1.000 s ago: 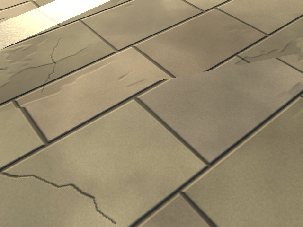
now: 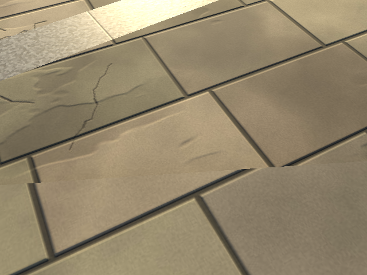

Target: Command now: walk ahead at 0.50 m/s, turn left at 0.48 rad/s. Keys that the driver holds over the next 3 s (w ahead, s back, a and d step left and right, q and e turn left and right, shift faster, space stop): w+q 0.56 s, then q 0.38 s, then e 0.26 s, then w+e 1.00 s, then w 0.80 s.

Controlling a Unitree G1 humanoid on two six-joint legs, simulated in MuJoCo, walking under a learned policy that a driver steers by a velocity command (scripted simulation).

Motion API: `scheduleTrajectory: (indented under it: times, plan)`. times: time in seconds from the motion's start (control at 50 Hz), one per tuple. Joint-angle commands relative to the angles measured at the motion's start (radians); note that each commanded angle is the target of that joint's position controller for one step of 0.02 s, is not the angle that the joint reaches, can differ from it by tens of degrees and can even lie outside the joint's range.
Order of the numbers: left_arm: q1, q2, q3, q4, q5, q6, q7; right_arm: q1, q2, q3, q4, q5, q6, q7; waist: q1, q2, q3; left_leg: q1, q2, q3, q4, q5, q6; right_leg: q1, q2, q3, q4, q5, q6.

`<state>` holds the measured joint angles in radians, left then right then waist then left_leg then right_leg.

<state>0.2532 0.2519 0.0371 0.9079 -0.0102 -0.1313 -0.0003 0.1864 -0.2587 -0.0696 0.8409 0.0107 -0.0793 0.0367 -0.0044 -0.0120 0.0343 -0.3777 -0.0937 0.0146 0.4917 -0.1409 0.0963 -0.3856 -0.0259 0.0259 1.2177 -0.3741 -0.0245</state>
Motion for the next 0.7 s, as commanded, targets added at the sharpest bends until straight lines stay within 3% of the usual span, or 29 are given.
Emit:
scheduleTrajectory:
  times: [0.02, 0.06, 0.1, 0.16, 0.18, 0.2, 0.24, 0.26, 0.3, 0.34, 0.36, 0.38, 0.4, 0.42, 0.44, 0.46, 0.48, 0.5, 0.52, 0.56, 0.58, 0.64, 0.7]
  plan:
    - [-0.016, 0.128, 0.04, -0.102, 0.018, -0.013, 0.01, 0.021, -0.099, -0.019, -0.073, -0.008, -0.012, -0.008, 0.02, 0.017, -0.099, 0.251, 0.284, -0.404, -0.264, 0.226, 0.218, -0.236, -0.09, 0.069, -0.058, 0.054, 0.01]
    - [-0.027, 0.101, 0.039, -0.116, 0.023, 0.007, 0.016, 0.038, -0.12, -0.024, -0.074, 0.0, -0.011, -0.02, 0.032, 0.031, -0.074, 0.168, 0.256, -0.343, -0.294, 0.222, 0.213, -0.218, -0.089, 0.046, -0.167, 0.089, 0.038]
    - [-0.112, 0.089, 0.036, -0.151, 0.029, 0.017, 0.021, 0.082, -0.155, -0.034, -0.071, 0.004, -0.01, -0.035, 0.01, 0.041, -0.043, 0.13, 0.237, -0.308, -0.306, 0.24, 0.199, -0.24, -0.071, 0.027, -0.308, 0.205, 0.063]
    - [-0.23, 0.065, 0.028, -0.187, 0.024, 0.014, 0.014, 0.133, -0.156, -0.036, -0.065, 0.011, -0.001, -0.047, -0.034, 0.066, -0.03, 0.107, 0.181, -0.266, -0.288, 0.165, 0.144, -0.187, -0.022, 0.022, -0.543, 0.409, 0.065]
    - [-0.122, -0.073, -0.043, -0.153, 0.129, 0.043, -0.025, 0.234, -0.063, -0.001, -0.008, -0.123, -0.04, 0.014, -0.024, 0.144, -0.076, 0.121, 0.16, -0.257, -0.262, 0.085, 0.175, -0.128, -0.031, -0.001, -0.528, 0.441, 0.068]
    - [-0.143, -0.035, -0.035, -0.155, 0.128, 0.063, -0.039, 0.242, -0.079, -0.016, -0.01, -0.111, -0.052, 0.046, -0.039, 0.105, -0.012, 0.108, 0.185, -0.287, -0.267, 0.069, 0.182, -0.148, -0.045, -0.002, -0.535, 0.431, 0.065]
    - [-0.267, 0.059, -0.021, -0.205, 0.096, 0.075, -0.041, 0.237, -0.123, -0.024, -0.016, -0.079, -0.058, 0.073, -0.056, 0.073, -0.001, 0.146, 0.229, -0.351, -0.241, 0.088, 0.191, -0.156, -0.05, -0.003, -0.584, 0.396, 0.057]
    - [-0.307, 0.08, -0.021, -0.22, 0.087, 0.071, -0.034, 0.257, -0.127, -0.022, -0.007, -0.073, -0.056, 0.074, -0.065, 0.071, 0.002, 0.212, 0.254, -0.381, -0.228, 0.124, 0.196, -0.181, -0.045, -0.001, -0.62, 0.366, 0.05]
    - [-0.357, 0.085, -0.029, -0.235, 0.074, 0.059, -0.016, 0.292, -0.138, -0.024, 0.013, -0.075, -0.045, 0.059, -0.085, 0.082, 0.007, 0.38, 0.295, -0.446, -0.195, 0.173, 0.186, -0.242, -0.035, 0.013, -0.705, 0.298, 0.034]
    - [-0.337, 0.092, -0.03, -0.231, 0.058, 0.044, -0.005, 0.265, -0.164, -0.03, 0.024, -0.081, -0.034, 0.052, -0.051, 0.075, 0.001, 0.376, 0.276, -0.445, -0.158, 0.277, 0.149, -0.084, -0.001, -0.026, -0.796, 0.339, 0.0]
    - [-0.278, 0.117, -0.019, -0.216, 0.04, 0.033, 0.001, 0.25, -0.169, -0.03, 0.027, -0.09, -0.03, 0.054, -0.013, 0.076, -0.033, 0.31, 0.232, -0.421, -0.109, 0.391, 0.112, 0.092, 0.012, -0.045, -0.782, 0.394, -0.033]
    - [-0.138, 0.152, -0.006, -0.182, 0.027, 0.016, 0.005, 0.226, -0.139, -0.018, 0.016, -0.094, -0.035, 0.057, 0.05, 0.042, -0.14, 0.215, 0.16, -0.371, 0.036, 0.428, 0.054, 0.343, -0.027, -0.031, -0.716, 0.445, -0.105]
    - [0.076, 0.209, 0.004, -0.14, 0.043, 0.002, 0.009, 0.274, -0.028, 0.012, -0.033, -0.096, -0.051, 0.051, 0.091, -0.155, -0.371, -0.007, -0.029, -0.271, 0.339, 0.162, -0.034, 0.752, -0.222, 0.205, -0.703, 0.63, -0.304]
    - [0.268, 0.17, -0.011, -0.087, 0.059, 0.012, 0.007, 0.352, 0.04, 0.035, -0.033, -0.098, -0.069, 0.056, 0.123, -0.308, -0.528, -0.329, -0.112, -0.214, 0.628, -0.495, -0.079, 1.075, -0.459, 0.622, -0.832, 0.497, -0.464]
    - [0.265, 0.15, 0.002, -0.061, 0.075, 0.005, 0.009, 0.165, -0.06, 0.006, -0.043, -0.077, -0.065, 0.054, 0.167, -0.097, -0.174, -0.508, 0.005, -0.195, 0.793, -0.43, -0.048, 0.816, -0.428, 0.568, -0.927, 0.272, -0.32]
    - [0.139, 0.129, 0.0, -0.08, 0.06, 0.005, 0.01, 0.146, -0.059, 0.003, -0.027, -0.067, -0.056, 0.03, 0.104, -0.062, -0.033, -0.474, 0.085, -0.164, 0.807, -0.319, -0.026, 0.571, -0.392, 0.402, -0.973, 0.135, -0.245]
    - [0.054, 0.054, -0.021, -0.104, 0.055, 0.011, 0.019, 0.177, -0.056, 0.004, -0.001, -0.076, -0.045, 0.012, 0.061, -0.051, -0.037, -0.377, 0.146, -0.156, 0.741, -0.229, -0.015, 0.444, -0.348, 0.301, -1.031, 0.111, -0.221]
    - [0.028, 0.011, -0.035, -0.108, 0.054, 0.01, 0.026, 0.161, -0.018, 0.016, 0.0, -0.09, -0.036, 0.011, 0.036, -0.059, -0.02, -0.322, 0.18, -0.156, 0.689, -0.159, -0.009, 0.374, -0.311, 0.218, -1.074, 0.19, -0.208]
    - [0.008, -0.003, -0.036, -0.121, 0.059, 0.012, 0.035, 0.136, 0.003, 0.026, -0.006, -0.1, -0.029, 0.017, 0.03, -0.064, -0.025, -0.284, 0.191, -0.132, 0.677, -0.162, -0.02, 0.351, -0.305, 0.165, -1.101, 0.276, -0.213]
    - [0.009, 0.017, -0.022, -0.11, 0.07, -0.001, 0.047, 0.099, 0.028, 0.035, -0.016, -0.082, -0.022, 0.038, 0.026, -0.054, -0.027, -0.293, 0.204, -0.106, 0.593, -0.132, -0.032, 0.361, -0.271, 0.035, -1.129, 0.357, -0.205]
    - [0.005, 0.041, -0.012, -0.109, 0.076, -0.009, 0.049, 0.068, 0.031, 0.038, -0.026, -0.071, -0.023, 0.048, 0.025, -0.048, -0.015, -0.299, 0.206, -0.076, 0.537, -0.071, -0.045, 0.347, -0.254, -0.03, -1.13, 0.48, -0.209]
    - [0.027, 0.108, 0.02, -0.093, 0.081, -0.026, 0.045, -0.022, 0.04, 0.052, -0.074, -0.06, -0.013, 0.07, 0.021, -0.038, -0.028, -0.22, 0.195, 0.02, 0.328, 0.061, -0.077, 0.296, -0.217, -0.198, -1.094, 0.923, -0.21]
    - [0.009, 0.146, 0.041, -0.092, 0.085, -0.037, 0.026, -0.015, -0.01, 0.043, -0.081, -0.054, 0.001, 0.076, -0.018, -0.067, -0.02, -0.159, 0.186, -0.008, 0.231, 0.164, -0.067, 0.293, -0.23, -0.245, -1.063, 1.023, -0.182]
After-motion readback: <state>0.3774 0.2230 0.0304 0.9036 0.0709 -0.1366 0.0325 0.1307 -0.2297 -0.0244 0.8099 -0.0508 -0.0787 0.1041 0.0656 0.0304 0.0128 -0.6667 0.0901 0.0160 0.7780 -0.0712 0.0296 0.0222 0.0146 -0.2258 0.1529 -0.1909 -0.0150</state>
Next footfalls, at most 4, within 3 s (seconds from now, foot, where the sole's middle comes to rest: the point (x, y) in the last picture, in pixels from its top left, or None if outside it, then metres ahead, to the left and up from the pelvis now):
0.38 right None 0.39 -0.13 -0.77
0.84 left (136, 251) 0.54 0.19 -0.77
1.32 right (199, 240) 0.58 -0.04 -0.77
1.78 left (127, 203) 0.74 0.24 -0.77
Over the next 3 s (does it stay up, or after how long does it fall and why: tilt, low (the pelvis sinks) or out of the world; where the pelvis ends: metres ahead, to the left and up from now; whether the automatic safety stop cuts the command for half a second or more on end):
stays up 1.35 0.12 -0.14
